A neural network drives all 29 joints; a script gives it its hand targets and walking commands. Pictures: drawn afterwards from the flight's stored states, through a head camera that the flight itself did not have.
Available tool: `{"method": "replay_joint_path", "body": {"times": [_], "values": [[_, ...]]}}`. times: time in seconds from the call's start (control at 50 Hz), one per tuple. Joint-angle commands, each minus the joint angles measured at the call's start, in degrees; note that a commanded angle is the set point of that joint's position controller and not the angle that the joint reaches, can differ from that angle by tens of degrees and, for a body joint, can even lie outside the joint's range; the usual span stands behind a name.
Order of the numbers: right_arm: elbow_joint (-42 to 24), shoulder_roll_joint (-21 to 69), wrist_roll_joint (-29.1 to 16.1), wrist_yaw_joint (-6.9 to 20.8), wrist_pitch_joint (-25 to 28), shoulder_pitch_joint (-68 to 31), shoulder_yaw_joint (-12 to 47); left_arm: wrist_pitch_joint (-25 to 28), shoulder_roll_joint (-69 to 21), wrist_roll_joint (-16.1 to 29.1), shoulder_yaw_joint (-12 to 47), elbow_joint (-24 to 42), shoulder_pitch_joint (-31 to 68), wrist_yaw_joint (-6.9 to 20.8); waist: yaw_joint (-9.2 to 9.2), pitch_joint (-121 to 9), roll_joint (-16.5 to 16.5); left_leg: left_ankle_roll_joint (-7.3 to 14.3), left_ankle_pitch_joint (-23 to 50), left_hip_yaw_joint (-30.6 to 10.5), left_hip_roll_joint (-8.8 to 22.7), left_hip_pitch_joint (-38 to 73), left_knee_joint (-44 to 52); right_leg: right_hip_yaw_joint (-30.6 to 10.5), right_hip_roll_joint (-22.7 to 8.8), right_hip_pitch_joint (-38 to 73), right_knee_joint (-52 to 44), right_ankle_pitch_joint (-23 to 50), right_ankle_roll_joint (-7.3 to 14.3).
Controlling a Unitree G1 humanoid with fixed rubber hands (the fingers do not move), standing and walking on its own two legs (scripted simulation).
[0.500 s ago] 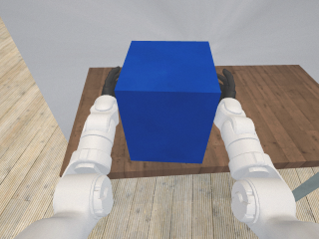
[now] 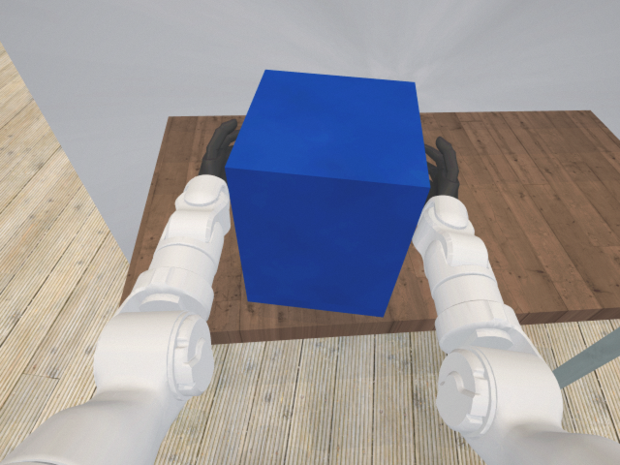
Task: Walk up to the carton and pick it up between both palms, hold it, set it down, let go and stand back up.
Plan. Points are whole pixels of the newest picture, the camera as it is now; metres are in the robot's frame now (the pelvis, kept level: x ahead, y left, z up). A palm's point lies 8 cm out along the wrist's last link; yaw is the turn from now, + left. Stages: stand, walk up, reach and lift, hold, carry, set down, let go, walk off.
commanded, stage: set down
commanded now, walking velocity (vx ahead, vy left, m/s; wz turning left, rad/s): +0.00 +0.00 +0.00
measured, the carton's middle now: (326, 198) +0.45 -0.03 +0.10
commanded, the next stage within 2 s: none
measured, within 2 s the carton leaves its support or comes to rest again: neither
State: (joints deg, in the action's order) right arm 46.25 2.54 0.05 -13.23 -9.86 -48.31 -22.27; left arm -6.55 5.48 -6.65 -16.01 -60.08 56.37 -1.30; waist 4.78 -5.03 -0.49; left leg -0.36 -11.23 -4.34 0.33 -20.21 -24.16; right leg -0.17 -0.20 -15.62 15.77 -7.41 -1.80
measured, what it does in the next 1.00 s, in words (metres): stands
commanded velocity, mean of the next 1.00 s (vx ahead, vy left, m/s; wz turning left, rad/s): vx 0.00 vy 0.00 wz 0.00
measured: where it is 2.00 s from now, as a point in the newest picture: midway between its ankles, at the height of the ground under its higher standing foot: outside the picture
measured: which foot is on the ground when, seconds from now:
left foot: down 0.00-1.00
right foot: down 0.00-1.00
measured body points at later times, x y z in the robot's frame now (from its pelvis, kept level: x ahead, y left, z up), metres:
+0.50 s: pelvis +0.01 +0.00 +0.00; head +0.05 +0.02 +0.45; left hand +0.48 +0.12 +0.11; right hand +0.43 -0.17 +0.10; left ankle +0.00 +0.12 -0.75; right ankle +0.00 -0.15 -0.75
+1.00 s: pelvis +0.02 +0.00 +0.00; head +0.08 +0.03 +0.45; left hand +0.50 +0.13 +0.09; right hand +0.44 -0.16 +0.09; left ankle +0.00 +0.12 -0.75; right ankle +0.00 -0.15 -0.74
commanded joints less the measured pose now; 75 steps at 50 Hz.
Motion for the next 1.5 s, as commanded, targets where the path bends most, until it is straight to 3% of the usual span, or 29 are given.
{"method": "replay_joint_path", "body": {"times": [0.0, 0.04, 0.06, 0.08, 0.14, 0.2, 0.22, 0.3, 0.34, 0.4, 0.44, 0.5, 0.52, 0.54, 0.58, 0.72, 0.78, 0.92, 1.0, 1.02, 1.1, 1.22, 1.24, 1.3, 1.34, 1.38, 1.4, 1.46, 1.48], "values": [[-12.56, 39.52, 6.56, 10.5, 8.47, -51.15, 22.8, 7.73, -38.15, 6.62, 19.61, 14.39, 50.82, 9.57, 5.34, -56.7, 2.86, -2.89, 21.63, 5.29, -3.25, 13.54, 2.85, 2.35, 1.61, 26.28, 7.42, 37.31, -1.6], [-11.13, 39.01, 6.04, 10.14, 8.49, -48.37, 22.71, 8.11, -37.67, 5.62, 20.34, 11.63, 48.98, 9.52, 5.96, -56.72, 4.65, -3.53, 25.12, 4.91, -3.08, 15.31, 1.36, 2.31, 1.88, 24.25, 6.86, 37.16, -0.75], [-12.87, 39.28, 6.19, 10.31, 9.06, -50.08, 23.51, 8.0, -36.43, 4.9, 18.58, 10.41, 46.98, 9.53, 3.69, -55.98, 3.95, -3.6, 27.14, 5.28, -2.65, 15.59, 0.72, 2.5, 1.85, 23.9, 7.0, 37.89, -0.94], [-9.07, 38.7, 7.36, 9.81, 8.73, -46.91, 21.13, 8.05, -36.52, 4.56, 18.85, 9.72, 48.73, 9.66, 5.36, -52.79, 3.86, -3.62, 28.03, 4.99, -2.83, 15.21, 0.8, 2.05, 1.41, 24.37, 6.67, 39.72, -1.24], [-8.36, 36.68, 9.38, 9.11, 6.94, -45.61, 17.67, 6.36, -32.01, 2.76, 13.22, 5.05, 45.24, 11.28, 5.94, -43.13, 0.31, -2.14, 19.35, 5.76, -2.83, 12.38, 3.46, 1.83, 1.16, 26.98, 5.91, 35.4, -1.52], [-2.73, 35.9, 10.07, 9.03, 4.98, -42.75, 14.88, 5.29, -26.92, -0.4, 6.76, 0.95, 42.7, 13.22, 3.71, -32.59, -1.41, -0.18, 10.71, 6.47, -3.23, 5.68, 6.72, 0.34, -0.44, 30.54, 6.33, 32.36, -2.76], [-8.27, 35.2, 10.64, 9.31, 5.55, -47.75, 15.17, 4.74, -27.9, -0.39, 6.67, -1.72, 41.4, 13.7, 3.2, -35.4, -2.19, 0.02, 10.07, 6.57, -3.29, 5.64, 6.94, 0.79, -0.04, 31.03, 6.78, 32.13, -2.71], [-9.3, 37.3, 10.5, 9.73, 7.32, -49.23, 14.92, 7.09, -30.93, 2.43, 10.98, 0.96, 45.82, 13.08, 4.82, -42.21, 2.08, -1.66, 18.58, 5.73, -2.69, 8.65, 4.68, 1.54, -0.07, 27.44, 7.81, 37.46, -1.96], [-7.04, 35.44, 12.1, 9.93, 7.81, -48.08, 13.14, 8.45, -31.88, 3.07, 12.42, 3.41, 49.69, 12.46, 6.66, -43.56, 4.41, -3.22, 19.25, 5.06, -2.02, 11.92, 4.06, 3.03, 0.92, 23.13, 6.52, 30.61, -0.87], [-9.2, 37.76, 13.3, 10.27, 8.62, -49.6, 13.33, 9.5, -30.68, 3.1, 11.67, 3.77, 51.04, 12.49, 4.37, -50.19, 3.04, -2.41, 18.28, 5.81, -2.14, 9.68, 3.67, 2.2, 0.27, 24.97, 7.4, 33.12, -0.81], [-8.09, 36.97, 13.91, 9.69, 9.89, -47.66, 13.99, 10.96, -31.5, 4.33, 13.69, 3.58, 49.67, 12.27, 7.0, -52.56, 2.38, -3.13, 24.48, 5.54, -2.39, 10.31, 1.48, 2.87, 0.86, 26.09, 8.92, 40.64, -1.17], [-7.72, 39.29, 15.99, 10.48, 11.36, -47.2, 13.25, 13.13, -32.61, 4.21, 15.39, 6.29, 53.94, 11.43, 7.23, -58.58, 6.88, -4.22, 26.28, 5.22, -1.61, 11.86, 0.45, 3.44, 0.81, 22.48, 8.79, 37.55, -0.43], [-8.57, 40.2, 14.12, 10.6, 11.44, -45.74, 16.93, 13.13, -31.0, 3.6, 13.12, 4.11, 49.01, 11.79, 4.12, -55.87, 4.18, -3.34, 27.92, 6.66, -2.32, 12.33, -0.24, 2.64, 0.52, 24.26, 9.0, 40.93, -1.17], [-8.81, 38.86, 15.23, 10.28, 11.17, -46.34, 14.61, 12.65, -30.68, 3.45, 13.27, 1.18, 49.28, 12.17, 6.13, -54.12, 3.17, -3.07, 25.25, 5.96, -2.38, 9.76, 0.23, 2.72, 0.47, 23.31, 8.95, 41.26, -1.41], [-6.5, 38.08, 17.16, 9.58, 10.17, -42.3, 12.35, 12.16, -27.53, 1.4, 9.51, -0.21, 47.01, 12.97, 6.55, -46.47, 2.41, -2.21, 20.75, 6.75, -2.43, 6.6, 2.73, 2.18, -0.25, 27.96, 9.12, 41.09, -1.64], [-5.19, 36.26, 17.99, 9.0, 7.9, -42.99, 8.21, 9.33, -25.09, -0.97, 4.71, -4.85, 41.94, 15.36, 5.87, -33.28, -1.03, -0.54, 13.33, 6.88, -2.12, 2.48, 6.46, 1.29, -1.12, 32.0, 9.2, 40.21, -3.12], [-5.98, 37.51, 18.5, 9.71, 8.41, -44.03, 7.39, 10.31, -25.62, -1.73, 4.6, -2.25, 46.51, 14.89, 5.24, -39.42, 1.74, -0.51, 13.12, 6.91, -2.24, 1.72, 6.84, 1.04, -1.52, 31.89, 9.7, 38.8, -2.56], [-7.98, 39.47, 21.28, 10.48, 13.46, -44.98, 8.86, 15.26, -28.48, -0.54, 8.28, 3.92, 50.3, 12.98, 5.94, -55.53, 6.74, -3.56, 28.78, 6.75, -1.86, 6.52, 0.92, 3.04, 0.0, 25.93, 11.61, 46.36, -2.05], [-8.99, 40.56, 23.31, 10.7, 14.82, -42.3, 8.18, 16.1, -27.89, -1.19, 7.32, -1.17, 46.84, 12.83, 5.9, -56.16, 4.28, -1.82, 26.57, 6.43, -1.98, -2.42, 2.13, 1.83, -1.28, 31.33, 13.79, 52.46, -1.75], [-7.23, 40.05, 24.83, 10.6, 14.76, -40.73, 6.96, 16.17, -28.03, -1.75, 7.39, -0.23, 48.04, 12.94, 8.19, -54.59, 4.37, -2.17, 26.39, 6.61, -2.29, -0.8, 2.53, 2.99, -0.89, 31.43, 13.06, 50.82, -1.76], [-6.08, 38.49, 23.08, 10.96, 15.01, -41.66, 5.73, 15.09, -27.49, -3.55, 6.8, -2.55, 44.82, 13.06, 6.85, -49.55, 7.27, -4.16, 31.16, 7.37, -1.88, 8.78, -0.33, 4.0, 0.19, 23.26, 10.62, 44.07, -1.87], [-4.28, 35.77, 23.56, 11.04, 13.3, -40.33, 2.66, 11.62, -25.86, -7.42, 1.19, -6.33, 37.39, 14.54, 5.06, -35.77, 4.95, -4.3, 26.0, 6.92, -1.35, 8.48, 1.44, 4.04, 0.2, 24.63, 9.22, 37.42, -1.67], [-2.61, 35.87, 24.82, 10.57, 13.01, -39.46, 2.09, 11.64, -25.28, -6.93, 2.1, -4.2, 40.62, 14.84, 6.56, -36.48, 4.02, -3.96, 26.11, 7.23, -1.32, 9.79, 1.24, 4.35, 0.31, 23.96, 9.12, 37.72, -1.95], [-3.16, 35.56, 23.99, 11.27, 14.72, -41.71, 1.31, 11.97, -27.45, -6.78, 2.97, -2.95, 40.92, 14.61, 5.33, -40.96, 7.51, -5.59, 33.3, 6.78, -0.78, 15.17, -0.96, 5.54, 1.3, 18.62, 7.47, 32.93, -1.11], [-1.93, 35.59, 25.35, 11.04, 15.45, -39.62, 1.86, 13.09, -26.8, -6.98, 4.22, -0.48, 42.37, 14.13, 6.76, -44.52, 7.98, -6.43, 37.04, 6.51, -0.6, 16.36, -2.26, 5.77, 1.31, 17.68, 8.53, 36.97, -1.22], [-6.48, 37.67, 25.89, 11.27, 18.69, -41.75, 4.77, 16.05, -28.22, -6.04, 5.14, -0.13, 42.19, 13.34, 3.41, -54.81, 6.88, -6.04, 39.78, 6.89, -0.6, 13.38, -3.33, 4.99, 0.81, 18.97, 9.86, 42.82, -1.13], [-7.84, 37.73, 25.66, 11.45, 19.64, -42.67, 4.87, 17.51, -28.2, -4.41, 6.84, 1.24, 45.04, 12.73, 3.98, -59.25, 8.09, -6.13, 40.49, 6.95, -1.03, 12.21, -4.38, 4.68, 0.61, 18.32, 10.64, 45.31, -1.17], [-7.91, 44.46, 30.57, 12.04, 20.3, -37.21, 7.77, 19.42, -31.19, -5.88, 6.19, 1.56, 45.64, 12.16, 4.74, -58.7, 3.17, -1.03, 26.51, 7.42, -2.32, -10.59, 2.09, 2.8, -2.14, 33.91, 15.88, 56.99, -1.69], [-9.15, 46.25, 30.32, 12.38, 20.69, -38.17, 6.16, 19.77, -34.57, -5.89, 6.96, 1.74, 44.43, 12.44, 5.83, -56.39, 3.39, -1.56, 26.27, 7.18, -2.13, -8.17, 2.52, 3.53, -1.53, 33.72, 15.61, 54.88, -2.62]]}}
